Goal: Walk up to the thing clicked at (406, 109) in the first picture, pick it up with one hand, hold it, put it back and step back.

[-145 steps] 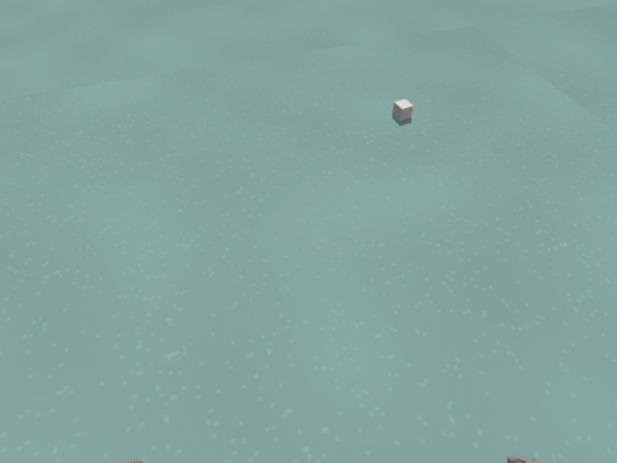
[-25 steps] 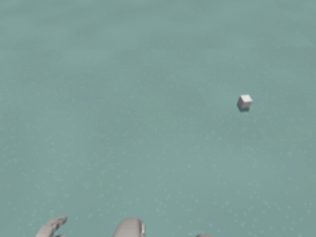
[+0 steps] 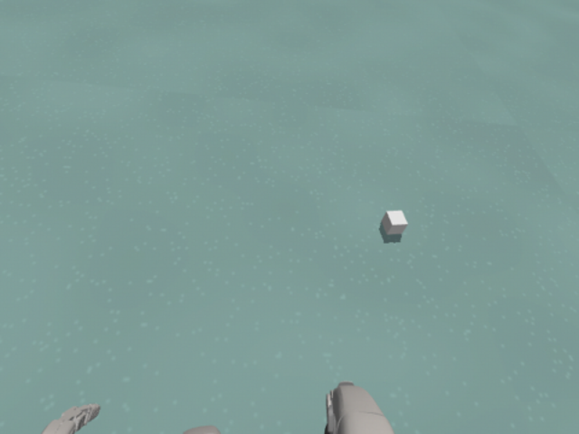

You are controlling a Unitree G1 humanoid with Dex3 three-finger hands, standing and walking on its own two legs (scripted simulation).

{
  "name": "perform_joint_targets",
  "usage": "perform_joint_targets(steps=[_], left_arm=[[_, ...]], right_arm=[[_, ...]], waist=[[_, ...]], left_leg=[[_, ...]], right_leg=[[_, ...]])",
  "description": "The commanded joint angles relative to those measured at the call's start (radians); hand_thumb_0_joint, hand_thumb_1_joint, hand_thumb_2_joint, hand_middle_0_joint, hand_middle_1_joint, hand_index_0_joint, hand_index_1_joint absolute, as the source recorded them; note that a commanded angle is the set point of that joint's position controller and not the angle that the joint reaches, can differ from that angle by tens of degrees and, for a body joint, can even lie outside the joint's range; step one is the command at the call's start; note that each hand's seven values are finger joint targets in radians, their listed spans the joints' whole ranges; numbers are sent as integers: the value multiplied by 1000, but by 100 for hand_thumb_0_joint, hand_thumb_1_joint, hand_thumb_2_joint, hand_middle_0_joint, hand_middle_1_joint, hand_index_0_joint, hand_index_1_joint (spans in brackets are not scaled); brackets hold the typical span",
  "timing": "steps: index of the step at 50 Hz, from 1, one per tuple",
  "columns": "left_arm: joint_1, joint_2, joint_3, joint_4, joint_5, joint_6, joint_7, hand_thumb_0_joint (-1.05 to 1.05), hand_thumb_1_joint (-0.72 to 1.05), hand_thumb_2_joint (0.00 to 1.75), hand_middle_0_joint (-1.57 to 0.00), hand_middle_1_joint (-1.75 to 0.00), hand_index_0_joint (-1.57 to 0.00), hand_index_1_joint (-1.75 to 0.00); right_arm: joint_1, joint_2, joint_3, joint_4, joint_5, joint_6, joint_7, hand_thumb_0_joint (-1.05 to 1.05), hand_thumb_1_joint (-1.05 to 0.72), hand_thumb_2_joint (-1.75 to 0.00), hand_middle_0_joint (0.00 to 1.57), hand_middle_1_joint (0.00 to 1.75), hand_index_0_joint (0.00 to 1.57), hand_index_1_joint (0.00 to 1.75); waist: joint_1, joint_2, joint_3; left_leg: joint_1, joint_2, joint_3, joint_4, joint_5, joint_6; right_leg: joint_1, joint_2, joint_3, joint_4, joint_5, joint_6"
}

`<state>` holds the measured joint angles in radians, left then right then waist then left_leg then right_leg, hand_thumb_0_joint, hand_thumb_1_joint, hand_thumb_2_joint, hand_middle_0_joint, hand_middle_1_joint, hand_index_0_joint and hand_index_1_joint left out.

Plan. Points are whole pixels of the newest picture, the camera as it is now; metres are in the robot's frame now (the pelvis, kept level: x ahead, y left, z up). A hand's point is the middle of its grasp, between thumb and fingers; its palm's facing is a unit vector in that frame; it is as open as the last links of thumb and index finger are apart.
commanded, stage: walk up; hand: left
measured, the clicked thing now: (394, 222) +1.01 -0.57 -0.72
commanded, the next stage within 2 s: none
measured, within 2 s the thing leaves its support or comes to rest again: neither
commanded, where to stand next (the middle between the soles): +0.69 -0.91 m, yaw +8 degrees
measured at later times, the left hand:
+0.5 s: hand (215, 383) +0.21 +0.12 -0.16, palm faces +0.04 -0.95 -0.32, open 7.4 cm
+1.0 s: hand (321, 298) +0.36 -0.07 -0.15, palm faces +0.04 -0.93 -0.36, open 7.4 cm
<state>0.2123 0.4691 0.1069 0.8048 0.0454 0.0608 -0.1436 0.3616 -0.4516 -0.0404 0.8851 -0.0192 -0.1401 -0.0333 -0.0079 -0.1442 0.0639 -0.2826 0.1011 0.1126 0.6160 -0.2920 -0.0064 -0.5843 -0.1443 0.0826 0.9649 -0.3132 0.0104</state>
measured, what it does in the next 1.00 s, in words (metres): steps to the right: right foot, then left foot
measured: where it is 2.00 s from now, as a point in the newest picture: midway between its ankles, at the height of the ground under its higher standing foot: (452, 333)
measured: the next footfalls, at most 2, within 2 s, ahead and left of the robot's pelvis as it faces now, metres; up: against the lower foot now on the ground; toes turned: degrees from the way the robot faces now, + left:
right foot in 0.14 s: +0.18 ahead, -0.25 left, +0.00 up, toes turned -4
left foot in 0.46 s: +0.29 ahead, -0.08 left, +0.00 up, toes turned +10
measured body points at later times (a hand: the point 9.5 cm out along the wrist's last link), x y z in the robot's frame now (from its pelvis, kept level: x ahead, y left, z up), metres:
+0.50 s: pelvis +0.17 -0.17 -0.01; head +0.18 -0.13 +0.43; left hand +0.20 +0.17 -0.14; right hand +0.24 -0.50 -0.09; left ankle +0.25 -0.09 -0.73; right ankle +0.14 -0.26 -0.71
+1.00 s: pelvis +0.29 -0.36 -0.02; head +0.30 -0.35 +0.43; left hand +0.36 -0.02 -0.12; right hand +0.34 -0.74 -0.10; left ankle +0.29 -0.21 -0.68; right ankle +0.33 -0.50 -0.72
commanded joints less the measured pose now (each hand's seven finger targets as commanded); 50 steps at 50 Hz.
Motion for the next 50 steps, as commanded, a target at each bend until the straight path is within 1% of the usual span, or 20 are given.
perform_joint_targets(steps=[1, 6, 7, 8, 9, 13, 18, 20, 21, 22, 23, 24, 29, 38, 42, 43, 44, 45, 48, 50], left_arm=[[-70, 162, 65, -90, -10, -19, -12, 0, 90, 90, -20, -30, -20, -30], [83, 204, 99, -6, -4, -35, 2, 0, 90, 90, -20, -30, -20, -30], [197, 273, 122, 19, 13, -47, 16, 0, 90, 90, -20, -30, -20, -30], [181, 362, 126, -14, 6, -58, 34, 0, 90, 90, -20, -30, -20, -30], [108, 376, 122, -34, -10, -59, 44, 0, 90, 90, -20, -30, -20, -30], [-4, 244, 81, -59, -17, -62, 63, 0, 90, 90, -20, -30, -20, -30], [-39, 198, 51, -123, 1, -61, 62, 0, 90, 90, -20, -30, -20, -30], [-109, 185, 37, -150, -4, -49, 56, 0, 90, 90, -20, -30, -20, -30], [-103, 152, 20, -163, -8, -47, 51, 0, 90, 90, -20, -30, -20, -30], [-73, 101, 6, -175, -12, -47, 49, 0, 90, 90, -20, -30, -20, -30], [-26, 71, 3, -178, -1, -37, 52, 0, 90, 90, -20, -30, -20, -30], [31, 186, 36, -149, 8, -13, 58, 0, 90, 90, -20, -30, -20, -30], [86, 211, 65, -75, 9, 3, 39, 0, 90, 90, -20, -30, -20, -30], [-53, 178, 70, -101, 5, 8, 6, 0, 90, 90, -20, -30, -20, -30], [152, 193, 97, -1, -1, -7, 16, 0, 90, 90, -20, -30, -20, -30], [245, 243, 118, 32, 13, -15, 28, 0, 90, 90, -20, -30, -20, -30], [278, 306, 123, 15, 30, -23, 43, 0, 90, 90, -20, -30, -20, -30], [164, 364, 117, -45, 16, -31, 54, 0, 90, 90, -20, -30, -20, -30], [41, 301, 97, -60, -7, -40, 71, 0, 90, 90, -20, -30, -20, -30], [3, 250, 81, -76, -7, -43, 74, 0, 90, 90, -20, -30, -20, -30]], right_arm=[[-23, -386, -112, -39, -1, -17, -22, 0, -90, -90, 20, 30, 20, 30], [-65, -310, -88, -25, -7, 21, -31, 0, -90, -90, 20, 30, 20, 30], [-41, -223, -56, -30, -4, 30, -32, 0, -90, -90, 20, 30, 20, 30], [-51, -179, -33, -66, 20, 28, -37, 0, -90, -90, 20, 30, 20, 30], [-81, -242, -54, -51, 10, 35, -51, 0, -90, -90, 20, 30, 20, 30], [27, -252, -51, 55, 26, 10, -35, 0, -90, -90, 20, 30, 20, 30], [73, -217, -56, 54, 19, 11, -32, 0, -90, -90, 20, 30, 20, 30], [176, -207, -63, 71, 19, 1, -37, 0, -90, -90, 20, 30, 20, 30], [239, -240, -80, 87, 11, -3, -46, 0, -90, -90, 20, 30, 20, 30], [274, -305, -103, 78, -1, -5, -58, 0, -90, -90, 20, 30, 20, 30], [274, -391, -121, 46, -13, -2, -70, 0, -90, -90, 20, 30, 20, 30], [185, -415, -124, -7, 13, 1, -78, 0, -90, -90, 20, 30, 20, 30], [3, -308, -89, -13, 11, -2, -58, 0, -90, -90, 20, 30, 20, 30], [1, -399, -123, -9, -8, 4, -40, 0, -90, -90, 20, 30, 20, 30], [-117, -354, -101, -9, -14, 32, -45, 0, -90, -90, 20, 30, 20, 30], [-83, -264, -74, -2, -18, 45, -52, 0, -90, -90, 20, 30, 20, 30], [-92, -167, -37, -20, -8, 52, -51, 0, -90, -90, 20, 30, 20, 30], [-112, -221, -58, -45, 12, 52, -65, 0, -90, -90, 20, 30, 20, 30], [-50, -283, -68, 46, 23, 36, -59, 0, -90, -90, 20, 30, 20, 30], [36, -271, -62, 98, 22, 24, -54, 0, -90, -90, 20, 30, 20, 30]], waist=[[2, 324, -31], [100, 175, -99], [166, -83, -125], [158, -262, -91], [135, -151, -75], [42, -109, -56], [35, -58, -55], [-38, -1, -73], [-75, 78, -108], [-100, 220, -127], [-74, 341, -123], [-48, 168, -118], [24, 226, -22], [-21, 341, -23], [111, 222, -103], [162, 10, -129], [194, -221, -63], [145, -195, -30], [55, -83, 1], [28, -105, -13]], left_leg=[[-90, 195, -155, -301, -153, 187], [-235, 120, -18, 57, -64, 120], [-379, 17, 48, 404, -106, 89], [-623, -94, 48, 553, -304, 51], [-573, 2, -72, 614, -279, 55], [-370, 12, -71, 374, -184, 52], [-206, -47, -7, 163, -61, 58], [33, -60, 3, -6, 145, 50], [207, -50, -51, -49, 200, 49], [326, 70, -253, -172, 52, 88], [350, 322, -718, -319, -167, 140], [243, 425, -857, -384, -334, 200], [-7, 239, -384, -333, -237, 187], [-56, 223, -227, -268, -241, 197], [-267, 137, -64, 3, -223, 131], [-367, 60, 18, 282, -247, 101], [-570, -58, 50, 562, -356, 67], [-624, -70, -68, 619, -317, 47], [-485, 22, -111, 536, -195, 55], [-371, -7, -62, 401, -195, 48]], right_leg=[[106, -9, -73, -175, 76, -3], [460, 99, -174, -362, 3, -25], [579, 11, 13, -523, -176, -79], [616, -196, 400, -722, -219, -177], [528, -247, 459, -739, -294, -259], [396, -103, 127, -578, 51, -272], [321, -102, 67, -588, 130, -294], [188, -80, -10, -497, 100, -255], [95, -35, -52, -372, 131, -212], [-34, 58, -129, -155, 100, -146], [-192, 161, -88, 66, -180, -77], [-166, 120, 45, 180, -200, -52], [-53, 34, 50, 155, -32, -9], [20, -4, -50, -96, -40, 7], [417, 91, -165, -291, 1, -11], [528, 103, -135, -362, -77, -23], [499, -56, 175, -568, -310, -79], [431, -201, 469, -759, -392, -195], [335, -145, 304, -645, -243, -254], [316, -105, 186, -581, -54, -271]])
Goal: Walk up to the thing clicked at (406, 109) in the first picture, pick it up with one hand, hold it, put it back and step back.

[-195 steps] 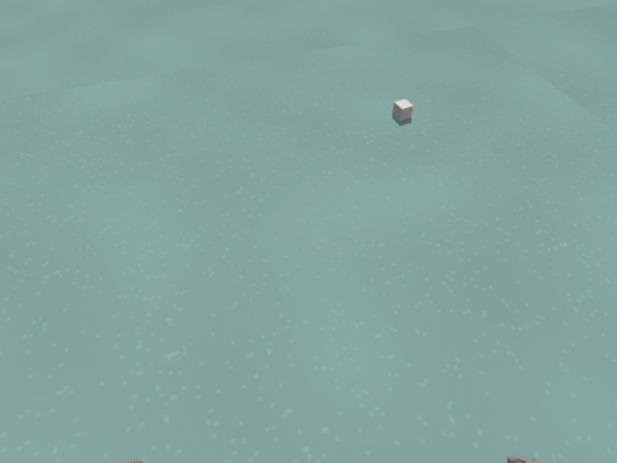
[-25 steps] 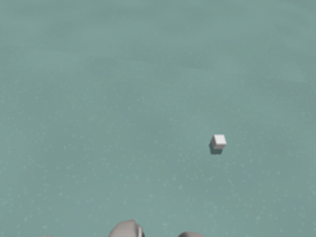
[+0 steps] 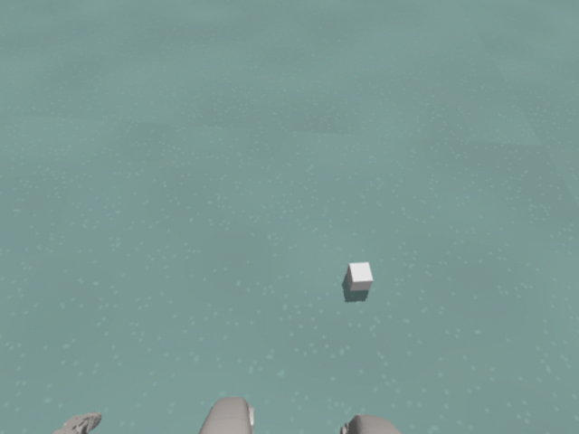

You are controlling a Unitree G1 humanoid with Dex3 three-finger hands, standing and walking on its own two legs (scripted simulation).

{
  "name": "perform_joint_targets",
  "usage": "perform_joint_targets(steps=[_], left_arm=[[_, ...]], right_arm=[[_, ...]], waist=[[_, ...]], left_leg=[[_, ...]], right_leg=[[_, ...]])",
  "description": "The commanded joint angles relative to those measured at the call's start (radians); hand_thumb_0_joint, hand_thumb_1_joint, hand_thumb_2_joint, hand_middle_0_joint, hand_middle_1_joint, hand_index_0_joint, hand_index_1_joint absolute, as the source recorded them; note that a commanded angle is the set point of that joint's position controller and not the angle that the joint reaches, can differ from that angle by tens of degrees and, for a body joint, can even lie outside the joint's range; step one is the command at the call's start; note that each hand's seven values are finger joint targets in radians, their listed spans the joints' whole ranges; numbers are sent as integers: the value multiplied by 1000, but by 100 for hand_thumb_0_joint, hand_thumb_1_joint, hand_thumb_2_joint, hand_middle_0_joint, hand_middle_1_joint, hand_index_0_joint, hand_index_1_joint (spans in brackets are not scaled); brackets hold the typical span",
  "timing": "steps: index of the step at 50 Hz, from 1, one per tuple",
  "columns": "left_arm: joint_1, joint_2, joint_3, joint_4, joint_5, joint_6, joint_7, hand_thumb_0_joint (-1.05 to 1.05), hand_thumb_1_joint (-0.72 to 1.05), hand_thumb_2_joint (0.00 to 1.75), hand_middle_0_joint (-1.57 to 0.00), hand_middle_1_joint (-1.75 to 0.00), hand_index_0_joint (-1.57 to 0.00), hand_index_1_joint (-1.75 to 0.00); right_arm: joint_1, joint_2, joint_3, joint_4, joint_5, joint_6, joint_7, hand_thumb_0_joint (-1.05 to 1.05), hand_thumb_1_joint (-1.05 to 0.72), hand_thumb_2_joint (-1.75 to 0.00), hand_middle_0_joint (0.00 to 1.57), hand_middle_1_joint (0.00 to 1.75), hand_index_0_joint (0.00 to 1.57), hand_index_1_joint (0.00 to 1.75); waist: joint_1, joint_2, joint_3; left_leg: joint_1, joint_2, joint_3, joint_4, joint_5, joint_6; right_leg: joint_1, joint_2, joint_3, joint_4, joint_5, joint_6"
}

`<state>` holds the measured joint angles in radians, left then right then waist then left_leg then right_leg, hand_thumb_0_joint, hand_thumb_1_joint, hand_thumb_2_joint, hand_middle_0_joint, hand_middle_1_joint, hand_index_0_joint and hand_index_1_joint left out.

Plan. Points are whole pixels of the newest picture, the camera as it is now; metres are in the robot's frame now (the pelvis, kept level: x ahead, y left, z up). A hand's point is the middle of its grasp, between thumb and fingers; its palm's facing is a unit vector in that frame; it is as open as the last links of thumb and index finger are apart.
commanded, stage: walk up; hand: left
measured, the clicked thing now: (359, 276) +0.72 -0.24 -0.70
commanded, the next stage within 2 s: none
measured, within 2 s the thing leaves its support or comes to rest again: neither
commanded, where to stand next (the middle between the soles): +0.38 -0.56 m, yaw +6 degrees
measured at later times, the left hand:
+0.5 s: hand (228, 391) +0.19 +0.12 -0.15, palm faces -0.09 -0.95 -0.30, open 7.4 cm
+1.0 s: hand (343, 355) +0.25 -0.07 -0.15, palm faces -0.06 -0.95 -0.31, open 7.4 cm
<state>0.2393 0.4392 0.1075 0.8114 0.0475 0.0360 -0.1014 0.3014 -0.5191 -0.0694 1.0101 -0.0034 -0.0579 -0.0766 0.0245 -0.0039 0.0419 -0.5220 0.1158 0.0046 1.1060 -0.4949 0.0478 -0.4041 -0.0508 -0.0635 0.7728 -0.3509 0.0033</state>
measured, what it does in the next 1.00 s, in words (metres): steps to the right: left foot, then right foot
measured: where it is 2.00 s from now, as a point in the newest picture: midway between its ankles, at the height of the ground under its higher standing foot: (505, 413)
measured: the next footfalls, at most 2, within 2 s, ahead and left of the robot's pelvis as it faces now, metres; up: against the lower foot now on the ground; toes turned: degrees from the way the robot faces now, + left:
left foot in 0.16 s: +0.16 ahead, +0.03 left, +0.00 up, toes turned +7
right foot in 0.58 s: +0.21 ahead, -0.39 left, +0.00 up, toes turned -4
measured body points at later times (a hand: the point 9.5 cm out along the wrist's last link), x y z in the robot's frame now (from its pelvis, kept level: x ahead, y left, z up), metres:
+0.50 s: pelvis +0.09 -0.16 +0.01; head +0.12 -0.11 +0.46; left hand +0.20 +0.17 -0.12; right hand +0.10 -0.54 -0.04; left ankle +0.12 +0.02 -0.71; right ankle +0.16 -0.37 -0.67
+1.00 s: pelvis +0.19 -0.34 +0.01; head +0.22 -0.30 +0.45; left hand +0.26 -0.02 -0.13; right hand +0.22 -0.68 -0.07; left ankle +0.25 -0.23 -0.71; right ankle +0.19 -0.48 -0.65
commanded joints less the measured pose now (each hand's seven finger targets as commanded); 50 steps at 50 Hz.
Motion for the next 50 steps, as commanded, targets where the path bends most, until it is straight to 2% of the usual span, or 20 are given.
perform_joint_targets(steps=[1, 3, 6, 7, 8, 9, 14, 17, 24, 28, 29, 30, 31, 35, 38, 41, 42, 43, 44, 50], left_arm=[[-21, 258, 72, -90, -6, -19, 32, 0, 90, 90, -20, -30, -20, -30], [-30, 236, 57, -112, 1, -20, 32, 0, 90, 90, -20, -30, -20, -30], [-134, 180, 21, -168, -6, -6, 28, 0, 90, 90, -20, -30, -20, -30], [-92, 110, 2, -183, -13, -5, 27, 0, 90, 90, -20, -30, -20, -30], [-34, 124, 10, -166, -1, 16, 32, 0, 90, 90, -20, -30, -20, -30], [32, 230, 36, -135, 8, 40, 36, 0, 90, 90, -20, -30, -20, -30], [57, 226, 59, -80, 5, 35, 23, 0, 90, 90, -20, -30, -20, -30], [13, 209, 59, -96, 7, 41, 12, 0, 90, 90, -20, -30, -20, -30], [-74, 207, 72, -113, 0, 46, -22, 0, 90, 90, -20, -30, -20, -30], [162, 236, 107, -2, 14, 29, -5, 0, 90, 90, -20, -30, -20, -30], [230, 306, 126, 1, 34, 21, 7, 0, 90, 90, -20, -30, -20, -30], [156, 385, 123, -53, 24, 6, 21, 0, 90, 90, -20, -30, -20, -30], [69, 406, 122, -85, 3, 3, 27, 0, 90, 90, -20, -30, -20, -30], [-47, 278, 85, -103, -3, -5, 39, 0, 90, 90, -20, -30, -20, -30], [-40, 230, 61, -132, 8, -9, 41, 0, 90, 90, -20, -30, -20, -30], [-146, 191, 31, -184, 6, 7, 37, 0, 90, 90, -20, -30, -20, -30], [-106, 130, 9, -200, -5, 8, 34, 0, 90, 90, -20, -30, -20, -30], [-41, 91, 2, -199, -5, 17, 38, 0, 90, 90, -20, -30, -20, -30], [12, 217, 32, -164, 18, 44, 50, 0, 90, 90, -20, -30, -20, -30], [13, 239, 65, -119, 21, 44, 33, 0, 90, 90, -20, -30, -20, -30]], right_arm=[[118, -189, -31, -21, 4, -60, -8, 0, -90, -90, 20, 30, 20, 30], [134, -166, -30, -31, 1, -65, -6, 0, -90, -90, 20, 30, 20, 30], [336, -177, -51, 7, -5, -80, -21, 0, -90, -90, 20, 30, 20, 30], [357, -277, -84, -10, -24, -83, -35, 0, -90, -90, 20, 30, 20, 30], [300, -331, -94, -56, -30, -79, -48, 0, -90, -90, 20, 30, 20, 30], [215, -362, -100, -96, 4, -75, -53, 0, -90, -90, 20, 30, 20, 30], [78, -230, -60, -105, -11, -80, -33, 0, -90, -90, 20, 30, 20, 30], [103, -249, -72, -111, -14, -86, -22, 0, -90, -90, 20, 30, 20, 30], [43, -335, -99, -130, -32, -66, -14, 0, -90, -90, 20, 30, 20, 30], [-6, -242, -64, -120, -38, -31, -17, 0, -90, -90, 20, 30, 20, 30], [16, -134, -28, -128, -35, -21, -18, 0, -90, -90, 20, 30, 20, 30], [-18, -115, -20, -163, -8, -18, -29, 0, -90, -90, 20, 30, 20, 30], [-68, -180, -45, -161, -5, -20, -42, 0, -90, -90, 20, 30, 20, 30], [116, -203, -40, -24, 3, -45, -26, 0, -90, -90, 20, 30, 20, 30], [145, -168, -36, -27, -3, -57, -19, 0, -90, -90, 20, 30, 20, 30], [330, -149, -44, 11, -3, -72, -30, 0, -90, -90, 20, 30, 20, 30], [379, -226, -71, 10, -21, -77, -46, 0, -90, -90, 20, 30, 20, 30], [324, -324, -94, -36, -38, -73, -58, 0, -90, -90, 20, 30, 20, 30], [228, -356, -106, -86, -8, -65, -68, 0, -90, -90, 20, 30, 20, 30], [118, -257, -79, -109, -15, -68, -49, 0, -90, -90, 20, 30, 20, 30]], waist=[[0, -238, 8], [-3, -216, -4], [-126, -62, -83], [-138, 165, -98], [-88, 126, -91], [-69, 0, -87], [-4, 59, 12], [-29, 103, 6], [-39, 215, -10], [97, -12, -106], [149, -291, -63], [127, -384, -7], [87, -269, 27], [-12, -230, 15], [-5, -208, 4], [-110, -127, -60], [-141, 75, -102], [-95, 201, -97], [-71, 8, -96], [-23, 76, -16]], left_leg=[[-93, -40, 68, -149, 14, -10], [14, -67, 92, -249, 50, 0], [439, -45, 10, -573, 376, -19], [550, 141, -317, -744, 268, 10], [528, 333, -673, -833, 83, 58], [440, 401, -722, -865, -68, 99], [249, 202, -243, -772, 142, 107], [285, 201, -177, -744, 277, 137], [155, 198, -102, -717, -24, 132], [-62, 85, 71, -320, -2, 65], [-260, -20, 161, 12, -53, 23], [-408, -121, 62, 143, -153, -6], [-337, -49, -38, 158, -84, -3], [-149, -16, 32, -46, 19, -11], [1, -61, 81, -232, 35, -3], [345, -66, 54, -548, 338, -5], [507, 48, -155, -686, 311, -3], [567, 311, -642, -803, 202, 67], [461, 423, -732, -825, 60, 156], [244, 239, -273, -687, 238, 180]], right_leg=[[136, -185, 303, -374, 67, -271], [98, -201, 278, -357, 192, -282], [-106, -121, 126, -72, 222, -190], [-261, -6, 43, 147, 73, -100], [-355, 67, 155, 315, -116, -48], [-337, 26, 239, 406, -149, -34], [-245, -26, 246, 372, 21, 4], [-270, -38, 221, 337, 26, 25], [-117, -81, 96, 97, -34, 12], [282, 41, -33, -117, -33, -11], [335, -62, 182, -298, -227, -56], [248, -256, 598, -534, -322, -136], [165, -306, 676, -592, -405, -214], [129, -185, 337, -376, -94, -250], [96, -192, 292, -337, 189, -280], [-51, -133, 159, -122, 239, -211], [-176, -56, 88, 96, 146, -133], [-378, 79, 124, 275, -132, -53], [-351, 24, 218, 382, -189, -28], [-264, -37, 221, 449, -50, 5]])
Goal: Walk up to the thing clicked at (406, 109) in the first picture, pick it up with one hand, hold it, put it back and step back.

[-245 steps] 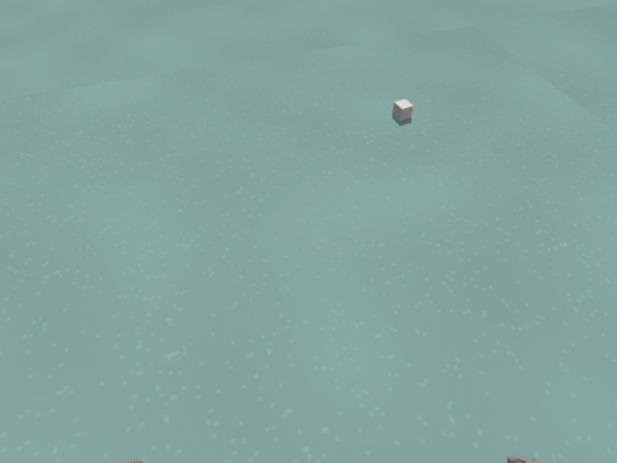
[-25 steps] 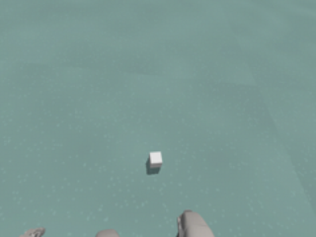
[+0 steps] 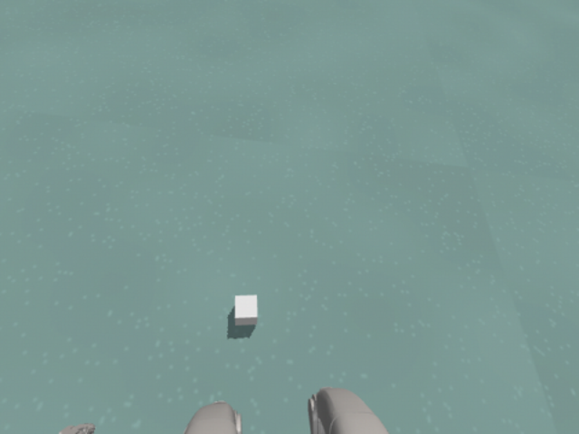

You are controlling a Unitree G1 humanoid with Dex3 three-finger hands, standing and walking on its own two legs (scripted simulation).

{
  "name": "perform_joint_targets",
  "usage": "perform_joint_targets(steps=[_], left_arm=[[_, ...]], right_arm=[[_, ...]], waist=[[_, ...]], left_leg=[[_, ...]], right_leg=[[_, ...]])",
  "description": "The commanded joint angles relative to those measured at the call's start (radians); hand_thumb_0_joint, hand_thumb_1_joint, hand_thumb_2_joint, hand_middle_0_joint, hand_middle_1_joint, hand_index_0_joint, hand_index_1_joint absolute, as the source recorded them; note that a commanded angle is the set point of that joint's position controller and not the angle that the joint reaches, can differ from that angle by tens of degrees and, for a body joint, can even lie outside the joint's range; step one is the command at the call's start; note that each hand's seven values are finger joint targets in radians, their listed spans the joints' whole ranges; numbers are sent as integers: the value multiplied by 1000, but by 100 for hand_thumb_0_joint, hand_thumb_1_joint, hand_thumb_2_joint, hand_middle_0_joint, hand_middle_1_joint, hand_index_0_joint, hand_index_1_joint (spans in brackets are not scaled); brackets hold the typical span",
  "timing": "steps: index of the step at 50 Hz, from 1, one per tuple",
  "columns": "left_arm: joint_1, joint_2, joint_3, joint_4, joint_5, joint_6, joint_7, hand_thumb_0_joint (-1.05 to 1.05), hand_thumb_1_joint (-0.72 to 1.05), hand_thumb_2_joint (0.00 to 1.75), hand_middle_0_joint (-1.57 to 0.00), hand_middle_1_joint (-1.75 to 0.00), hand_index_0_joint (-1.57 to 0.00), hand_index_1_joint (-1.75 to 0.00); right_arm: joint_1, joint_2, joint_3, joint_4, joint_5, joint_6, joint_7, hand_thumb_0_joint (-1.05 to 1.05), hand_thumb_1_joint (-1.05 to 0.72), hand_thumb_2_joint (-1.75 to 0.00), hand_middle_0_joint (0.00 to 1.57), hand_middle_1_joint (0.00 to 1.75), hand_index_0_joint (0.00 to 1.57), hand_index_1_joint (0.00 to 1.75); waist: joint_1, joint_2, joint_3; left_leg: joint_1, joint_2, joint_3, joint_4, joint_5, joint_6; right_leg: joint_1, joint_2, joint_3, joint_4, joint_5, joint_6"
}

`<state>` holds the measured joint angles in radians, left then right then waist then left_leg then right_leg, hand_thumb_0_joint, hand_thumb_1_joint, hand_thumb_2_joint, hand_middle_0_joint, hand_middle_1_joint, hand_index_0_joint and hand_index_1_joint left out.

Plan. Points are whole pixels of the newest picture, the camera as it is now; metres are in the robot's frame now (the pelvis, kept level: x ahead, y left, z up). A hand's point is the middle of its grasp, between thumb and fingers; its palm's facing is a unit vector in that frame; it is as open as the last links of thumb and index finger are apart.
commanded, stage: walk up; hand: left
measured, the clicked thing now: (246, 310) +0.53 +0.09 -0.71
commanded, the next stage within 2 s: none
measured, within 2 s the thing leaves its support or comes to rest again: neither
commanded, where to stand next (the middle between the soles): +0.19 -0.22 m, yaw +5 degrees
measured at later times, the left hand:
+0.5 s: hand (248, 431) +0.13 +0.06 -0.17, palm faces -0.01 -0.94 -0.34, open 7.4 cm
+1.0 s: hand out of the picture +0.11 -0.05 -0.14, palm faces +0.07 -0.90 -0.44, open 7.4 cm
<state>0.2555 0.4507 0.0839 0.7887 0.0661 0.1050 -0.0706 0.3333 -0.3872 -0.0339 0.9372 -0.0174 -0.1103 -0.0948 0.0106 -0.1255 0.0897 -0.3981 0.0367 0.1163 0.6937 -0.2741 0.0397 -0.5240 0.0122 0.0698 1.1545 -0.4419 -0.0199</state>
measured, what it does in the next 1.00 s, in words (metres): steps to the right: right foot, then left foot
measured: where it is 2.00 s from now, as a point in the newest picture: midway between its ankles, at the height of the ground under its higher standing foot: outside the picture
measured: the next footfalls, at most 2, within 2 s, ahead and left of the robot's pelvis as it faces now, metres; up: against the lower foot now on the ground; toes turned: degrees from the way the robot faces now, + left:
right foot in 0.24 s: +0.11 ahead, -0.32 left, +0.00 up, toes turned -3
left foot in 0.46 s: +0.14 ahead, -0.11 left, +0.00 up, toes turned +6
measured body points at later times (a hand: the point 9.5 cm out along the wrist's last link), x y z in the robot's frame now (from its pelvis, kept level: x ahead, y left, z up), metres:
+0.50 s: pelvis +0.05 -0.21 -0.02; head +0.08 -0.18 +0.43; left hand +0.13 +0.11 -0.15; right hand +0.09 -0.56 -0.10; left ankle +0.10 -0.11 -0.72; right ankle +0.07 -0.32 -0.71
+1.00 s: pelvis +0.07 -0.33 +0.00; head +0.12 -0.34 +0.44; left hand +0.10 +0.00 -0.11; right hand +0.21 -0.65 -0.12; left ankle +0.07 -0.18 -0.70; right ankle +0.09 -0.44 -0.71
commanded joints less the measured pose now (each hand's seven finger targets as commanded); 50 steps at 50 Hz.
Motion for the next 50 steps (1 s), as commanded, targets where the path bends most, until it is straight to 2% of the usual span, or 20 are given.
perform_joint_targets(steps=[1, 7, 11, 12, 13, 14, 17, 21, 22, 23, 24, 25, 28, 32, 34, 35, 36, 39, 46, 50], left_arm=[[-14, 220, 88, -97, 0, -22, -3, 0, 90, 90, -20, -30, -20, -30], [-80, 198, 88, -125, -9, -20, -19, 0, 90, 90, -20, -30, -20, -30], [116, 212, 119, -39, 3, -27, -12, 0, 90, 90, -20, -30, -20, -30], [189, 263, 135, -23, 22, -36, -5, 0, 90, 90, -20, -30, -20, -30], [121, 360, 142, -73, 20, -52, 4, 0, 90, 90, -20, -30, -20, -30], [-7, 400, 137, -105, -1, -55, 11, 0, 90, 90, -20, -30, -20, -30], [-98, 298, 107, -111, -3, -51, 25, 0, 90, 90, -20, -30, -20, -30], [-189, 208, 56, -138, -11, -35, 24, 0, 90, 90, -20, -30, -20, -30], [-163, 154, 30, -129, -25, -35, 29, 0, 90, 90, -20, -30, -20, -30], [-127, 98, 10, -125, -40, -39, 32, 0, 90, 90, -20, -30, -20, -30], [-80, 172, 32, -97, -39, -26, 46, 0, 90, 90, -20, -30, -20, -30], [-77, 221, 42, -81, -35, -24, 53, 0, 90, 90, -20, -30, -20, -30], [-70, 206, 60, -39, -49, -39, 45, 0, 90, 90, -20, -30, -20, -30], [42, 148, 56, 54, -65, -76, 43, 0, 90, 90, -20, -30, -20, -30], [74, 196, 66, 84, -46, -98, 68, 0, 90, 90, -20, -30, -20, -30], [7, 256, 65, 50, -35, -119, 79, 0, 90, 90, -20, -30, -20, -30], [-75, 323, 65, 35, -37, -122, 81, 0, 90, 90, -20, -30, -20, -30], [-133, 265, 50, 59, -44, -147, 92, 0, 90, 90, -20, -30, -20, -30], [-14, 249, 36, 122, -58, -180, 123, 0, 90, 90, -20, -30, -20, -30], [-30, 239, 25, 112, -66, -177, 133, 0, 90, 90, -20, -30, -20, -30]], right_arm=[[93, -393, -116, -39, -3, -16, -30, 0, -90, -90, 20, 30, 20, 30], [81, -466, -143, -60, -22, -6, -22, 0, -90, -90, 20, 30, 20, 30], [-23, -413, -117, -57, -29, 30, -17, 0, -90, -90, 20, 30, 20, 30], [7, -314, -85, -54, -28, 43, -17, 0, -90, -90, 20, 30, 20, 30], [-20, -251, -63, -102, -5, 44, -23, 0, -90, -90, 20, 30, 20, 30], [-75, -310, -93, -99, -2, 45, -48, 0, -90, -90, 20, 30, 20, 30], [74, -348, -90, 25, 18, 22, -36, 0, -90, -90, 20, 30, 20, 30], [270, -295, -88, 95, 16, 5, -21, 0, -90, -90, 20, 30, 20, 30], [273, -308, -89, 83, 1, -1, -21, 0, -90, -90, 20, 30, 20, 30], [211, -396, -105, 31, -27, -7, -23, 0, -90, -90, 20, 30, 20, 30], [112, -477, -114, -30, -10, -4, -22, 0, -90, -90, 20, 30, 20, 30], [55, -475, -117, -40, 2, -2, -21, 0, -90, -90, 20, 30, 20, 30], [-30, -397, -90, -55, -8, 5, -16, 0, -90, -90, 20, 30, 20, 30], [-126, -338, -67, -76, -24, 41, 36, 0, -90, -90, 20, 30, 20, 30], [-109, -225, -38, -78, -15, 69, 46, 0, -90, -90, 20, 30, 20, 30], [-103, -171, -21, -95, -3, 75, 49, 0, -90, -90, 20, 30, 20, 30], [-147, -242, -49, -81, -1, 79, 35, 0, -90, -90, 20, 30, 20, 30], [-104, -259, -55, -12, 16, 72, 50, 0, -90, -90, 20, 30, 20, 30], [-187, -221, -60, -26, -5, 102, 77, 0, -90, -90, 20, 30, 20, 30], [-213, -201, -62, -32, -4, 103, 87, 0, -90, -90, 20, 30, 20, 30]], waist=[[-13, 199, -62], [-30, 321, -91], [106, 204, -139], [158, -56, -131], [135, -251, -65], [82, -177, -30], [3, -112, -56], [-84, -36, -81], [-95, 62, -106], [-80, 295, -96], [-48, 213, -110], [-32, 165, -99], [8, 239, -53], [45, 313, -116], [71, 46, -86], [38, -70, -43], [32, -35, -39], [-4, 19, -47], [30, -37, -111], [19, -36, -160]], left_leg=[[108, 301, -341, -257, 45, 185], [48, 291, -275, -181, -36, 179], [-214, 172, -107, 69, -146, 80], [-367, 80, 4, 381, -218, 39], [-528, -55, -32, 548, -404, 5], [-442, -2, -164, 584, -368, 6], [-275, 48, -90, 443, -262, -3], [139, -15, -34, -1, -15, 16], [238, 28, -156, -93, -2, 24], [271, 275, -610, -266, -16, 96], [203, 461, -862, -338, -68, 215], [148, 480, -843, -316, -92, 298], [19, 284, -480, -210, 3, 203], [-140, 139, -233, -105, -146, 123], [-231, 26, -112, 223, -171, 41], [-324, -33, -118, 329, -272, -11], [-240, 2, -236, 341, -318, -10], [-209, 34, -186, 319, -212, -13], [-167, 26, -175, 227, -186, -12], [-53, 4, -131, 76, -147, -4]], right_leg=[[-136, -103, 81, 40, 45, 34], [-58, -127, -32, -184, -15, 33], [314, -25, -160, -433, 49, 6], [379, -67, -46, -567, -85, -28], [271, -303, 457, -831, -165, -128], [197, -358, 571, -922, -221, -199], [168, -263, 256, -691, 30, -227], [-11, -192, 71, -468, 232, -200], [-74, -169, 27, -326, 185, -144], [-212, -70, -45, -131, 65, -52], [-199, -53, 39, -53, -180, -18], [-165, -77, 76, 36, -199, -10], [-65, -103, 32, -15, -64, -2], [280, -16, -121, -393, 16, 11], [314, -60, 41, -628, -38, 4], [245, -284, 453, -786, -92, -86], [124, -384, 573, -829, -128, -196], [212, -314, 374, -698, 150, -169], [403, -320, 279, -587, 786, -169], [408, -296, 200, -533, 887, -165]])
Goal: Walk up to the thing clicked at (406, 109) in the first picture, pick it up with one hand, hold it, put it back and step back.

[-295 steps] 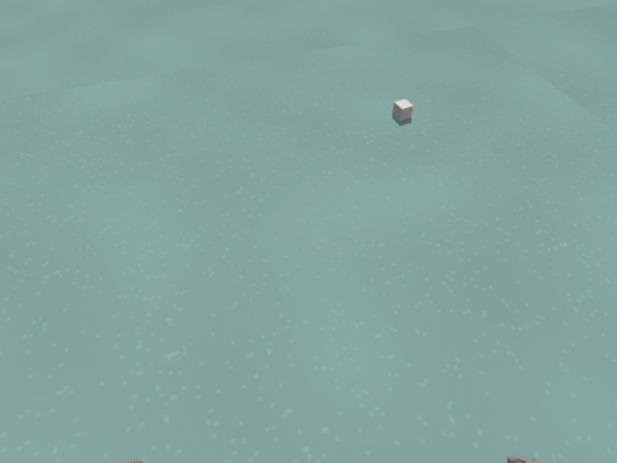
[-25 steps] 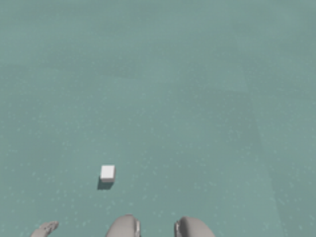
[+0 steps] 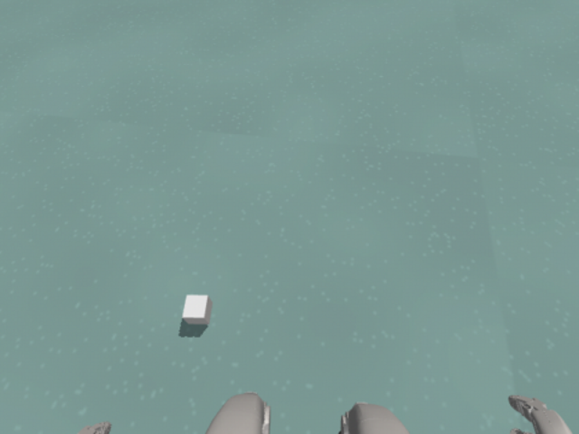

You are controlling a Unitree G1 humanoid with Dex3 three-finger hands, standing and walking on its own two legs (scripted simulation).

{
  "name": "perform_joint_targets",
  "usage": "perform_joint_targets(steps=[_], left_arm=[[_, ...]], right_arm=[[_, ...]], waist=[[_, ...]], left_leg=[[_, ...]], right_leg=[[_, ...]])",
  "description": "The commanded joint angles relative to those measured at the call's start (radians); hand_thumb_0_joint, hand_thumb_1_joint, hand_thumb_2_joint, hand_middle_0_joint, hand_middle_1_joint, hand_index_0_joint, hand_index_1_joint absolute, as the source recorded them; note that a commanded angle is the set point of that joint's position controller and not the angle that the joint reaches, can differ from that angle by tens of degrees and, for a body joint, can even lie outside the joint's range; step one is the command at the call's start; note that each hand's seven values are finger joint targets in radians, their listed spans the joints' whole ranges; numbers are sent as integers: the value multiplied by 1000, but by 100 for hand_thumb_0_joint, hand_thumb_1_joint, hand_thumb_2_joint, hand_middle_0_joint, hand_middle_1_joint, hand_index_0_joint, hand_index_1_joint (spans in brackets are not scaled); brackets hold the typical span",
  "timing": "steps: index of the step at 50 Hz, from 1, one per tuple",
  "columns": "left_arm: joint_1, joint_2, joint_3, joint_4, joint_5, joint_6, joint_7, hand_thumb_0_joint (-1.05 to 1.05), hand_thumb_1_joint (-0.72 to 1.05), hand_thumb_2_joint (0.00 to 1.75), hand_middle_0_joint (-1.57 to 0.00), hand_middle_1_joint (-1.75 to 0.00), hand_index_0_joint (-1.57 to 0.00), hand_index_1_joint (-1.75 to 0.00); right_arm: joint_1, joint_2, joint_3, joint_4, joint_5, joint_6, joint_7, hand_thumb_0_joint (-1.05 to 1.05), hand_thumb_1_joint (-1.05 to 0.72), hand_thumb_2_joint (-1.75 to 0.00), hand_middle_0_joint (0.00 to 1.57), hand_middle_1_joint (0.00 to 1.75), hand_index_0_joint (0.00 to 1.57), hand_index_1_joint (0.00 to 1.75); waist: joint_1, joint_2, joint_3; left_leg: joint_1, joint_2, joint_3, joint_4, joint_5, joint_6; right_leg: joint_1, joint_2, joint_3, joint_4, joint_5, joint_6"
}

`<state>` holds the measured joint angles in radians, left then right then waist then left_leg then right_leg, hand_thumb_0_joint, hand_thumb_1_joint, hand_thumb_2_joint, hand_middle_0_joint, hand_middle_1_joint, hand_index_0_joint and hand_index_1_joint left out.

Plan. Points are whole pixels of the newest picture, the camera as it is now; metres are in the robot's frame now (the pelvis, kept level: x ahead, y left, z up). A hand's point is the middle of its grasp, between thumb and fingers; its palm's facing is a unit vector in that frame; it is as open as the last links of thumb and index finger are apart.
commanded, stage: walk up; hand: left
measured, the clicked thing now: (198, 309) +0.49 +0.38 -0.71
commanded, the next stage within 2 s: stand in 1.44 s
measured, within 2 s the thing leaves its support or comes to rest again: neither
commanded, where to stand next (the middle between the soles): +0.13 +0.10 m, yaw +0 degrees
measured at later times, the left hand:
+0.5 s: hand out of the picture +0.08 +0.32 -0.13, palm faces -0.03 -0.92 -0.39, open 7.4 cm
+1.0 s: hand out of the picture +0.09 +0.30 -0.12, palm faces -0.05 -0.92 -0.38, open 7.4 cm
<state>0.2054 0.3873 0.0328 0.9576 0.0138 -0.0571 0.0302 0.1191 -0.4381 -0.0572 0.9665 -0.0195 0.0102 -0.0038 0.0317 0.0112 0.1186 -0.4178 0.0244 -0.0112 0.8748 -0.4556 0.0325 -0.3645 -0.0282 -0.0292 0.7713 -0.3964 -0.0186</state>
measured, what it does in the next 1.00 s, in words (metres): steps on the spot: left foot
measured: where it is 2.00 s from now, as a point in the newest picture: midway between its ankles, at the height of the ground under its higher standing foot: outside the picture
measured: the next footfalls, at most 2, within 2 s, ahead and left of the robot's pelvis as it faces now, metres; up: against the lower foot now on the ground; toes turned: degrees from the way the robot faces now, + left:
left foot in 0.06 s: +0.05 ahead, +0.15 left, +0.00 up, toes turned +1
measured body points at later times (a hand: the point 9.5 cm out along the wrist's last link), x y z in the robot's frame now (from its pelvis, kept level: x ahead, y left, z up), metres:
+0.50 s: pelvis -0.01 +0.05 +0.02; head +0.01 +0.06 +0.47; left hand +0.08 +0.37 -0.11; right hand +0.09 -0.25 -0.10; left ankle +0.01 +0.15 -0.71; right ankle +0.01 -0.11 -0.71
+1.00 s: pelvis +0.00 +0.04 +0.03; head +0.01 +0.04 +0.48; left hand +0.09 +0.35 -0.10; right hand +0.09 -0.27 -0.10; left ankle +0.01 +0.15 -0.71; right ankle +0.01 -0.11 -0.71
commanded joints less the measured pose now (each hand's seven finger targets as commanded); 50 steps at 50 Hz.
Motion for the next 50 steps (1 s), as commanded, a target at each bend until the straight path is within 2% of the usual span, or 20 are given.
perform_joint_targets(steps=[1, 2, 3, 4, 5, 6, 7, 8, 9, 10, 11, 12, 13, 15, 17, 19, 23, 26, 35, 50], left_arm=[[-2, 302, 72, -61, -17, -13, 32, 0, 90, 90, -20, -30, -20, -30], [-30, 299, 65, -66, -19, -10, 30, 0, 90, 90, -20, -30, -20, -30], [-24, 277, 54, -66, -21, -8, 27, 0, 90, 90, -20, -30, -20, -30], [-30, 239, 41, -73, -25, -9, 23, 0, 90, 90, -20, -30, -20, -30], [-38, 231, 38, -53, -32, -6, 26, 0, 90, 90, -20, -30, -20, -30], [-45, 238, 37, -29, -23, -4, 29, 0, 90, 90, -20, -30, -20, -30], [-35, 241, 36, -11, -19, -9, 25, 0, 90, 90, -20, -30, -20, -30], [-21, 246, 36, 4, -15, -15, 21, 0, 90, 90, -20, -30, -20, -30], [-34, 271, 41, 8, -9, -21, 18, 0, 90, 90, -20, -30, -20, -30], [-34, 306, 48, 16, -6, -24, 16, 0, 90, 90, -20, -30, -20, -30], [-60, 324, 49, 18, -6, -24, 16, 0, 90, 90, -20, -30, -20, -30], [-83, 317, 47, 17, -6, -22, 15, 0, 90, 90, -20, -30, -20, -30], [-97, 307, 41, 20, -4, -20, 15, 0, 90, 90, -20, -30, -20, -30], [-136, 267, 27, 23, -4, -15, 11, 0, 90, 90, -20, -30, -20, -30], [-140, 234, 19, 41, -10, -8, 6, 0, 90, 90, -20, -30, -20, -30], [-122, 227, 17, 57, -14, -3, 4, 0, 90, 90, -20, -30, -20, -30], [-111, 224, 15, 79, -15, 0, 1, 0, 90, 90, -20, -30, -20, -30], [-118, 226, 15, 96, -13, 1, 0, 0, 90, 90, -20, -30, -20, -30], [-147, 220, 8, 121, -9, 4, 0, 0, 90, 90, -20, -30, -20, -30], [-170, 215, 13, 130, 3, 8, -2, 0, 90, 90, -20, -30, -20, -30]], right_arm=[[10, -145, -40, -54, 2, -18, -1, 0, -90, -90, 20, 30, 20, 30], [21, -137, -39, -47, 3, -23, 0, 0, -90, -90, 20, 30, 20, 30], [28, -170, -49, -39, -1, -28, 0, 0, -90, -90, 20, 30, 20, 30], [31, -203, -58, -40, -8, -33, -3, 0, -90, -90, 20, 30, 20, 30], [-28, -239, -59, -49, 14, -29, 1, 0, -90, -90, 20, 30, 20, 30], [-46, -218, -55, -49, 19, -23, 5, 0, -90, -90, 20, 30, 20, 30], [-72, -195, -41, -49, 22, -17, 8, 0, -90, -90, 20, 30, 20, 30], [-110, -179, -33, -53, 19, -10, 9, 0, -90, -90, 20, 30, 20, 30], [-120, -165, -25, -49, 24, -4, 10, 0, -90, -90, 20, 30, 20, 30], [-115, -156, -20, -39, 26, 0, 10, 0, -90, -90, 20, 30, 20, 30], [-114, -156, -19, -23, 22, 2, 8, 0, -90, -90, 20, 30, 20, 30], [-111, -159, -18, -9, 20, 3, 11, 0, -90, -90, 20, 30, 20, 30], [-115, -154, -18, 1, 19, 1, 13, 0, -90, -90, 20, 30, 20, 30], [-104, -163, -23, 22, 18, -5, 20, 0, -90, -90, 20, 30, 20, 30], [-126, -174, -21, 36, 16, -10, 22, 0, -90, -90, 20, 30, 20, 30], [-156, -177, -16, 42, 11, -10, 22, 0, -90, -90, 20, 30, 20, 30], [-177, -172, -16, 50, 6, -9, 22, 0, -90, -90, 20, 30, 20, 30], [-169, -157, -17, 60, 10, -8, 22, 0, -90, -90, 20, 30, 20, 30], [-147, -144, -27, 73, 12, -7, 23, 0, -90, -90, 20, 30, 20, 30], [-130, -142, -28, 89, 11, -4, 23, 0, -90, -90, 20, 30, 20, 30]], waist=[[-17, -160, -192], [-40, -148, -197], [-43, -93, -223], [-50, -12, -254], [-32, 105, -270], [-35, 77, -249], [-16, 50, -235], [-4, 26, -211], [-10, -16, -176], [-12, -47, -157], [-25, -60, -138], [-32, -50, -127], [-35, -58, -123], [-46, -66, -139], [-25, -12, -128], [-8, 24, -130], [-2, 90, -133], [-5, 76, -138], [-23, 30, -161], [-33, -21, -145]], left_leg=[[45, 7, 10, -161, 92, 6], [137, 0, 20, -279, 200, 14], [249, 26, -19, -314, 373, 35], [351, 118, -139, -317, 514, 73], [301, 210, -221, -302, 511, 154], [249, 232, -222, -298, 460, 186], [195, 193, -171, -276, 450, 159], [147, 136, -118, -243, 409, 110], [102, 77, -76, -205, 362, 52], [90, 45, -45, -161, 291, 16], [90, 41, -38, -175, 217, 2], [117, 43, -39, -206, 196, 1], [159, 51, -45, -248, 230, 8], [243, 77, -86, -331, 278, 33], [193, 125, -153, -430, 223, 55], [151, 151, -170, -490, 188, 71], [152, 131, -127, -527, 176, 42], [179, 121, -105, -525, 219, 23], [273, 105, -57, -535, 335, 4], [313, 95, -34, -555, 333, -4]], right_leg=[[194, -240, 267, -139, 794, -150], [136, -214, 222, -113, 723, -128], [65, -176, 172, -75, 656, -79], [-42, -119, 120, -19, 498, -24], [-20, -33, 36, 13, 209, 10], [22, -18, 27, -29, 93, 9], [78, -25, 58, -79, 107, 4], [102, -51, 97, -155, 142, -10], [105, -114, 193, -256, 158, -38], [96, -190, 298, -306, 152, -83], [78, -232, 332, -315, 161, -115], [53, -231, 304, -320, 156, -115], [27, -206, 259, -317, 164, -95], [-6, -130, 151, -302, 155, -30], [57, -54, 71, -263, 124, 1], [122, -23, 38, -238, 107, 9], [182, -36, 45, -299, 160, 4], [203, -53, 57, -343, 211, 4], [224, -88, 76, -410, 326, 11], [199, -105, 95, -458, 308, 9]])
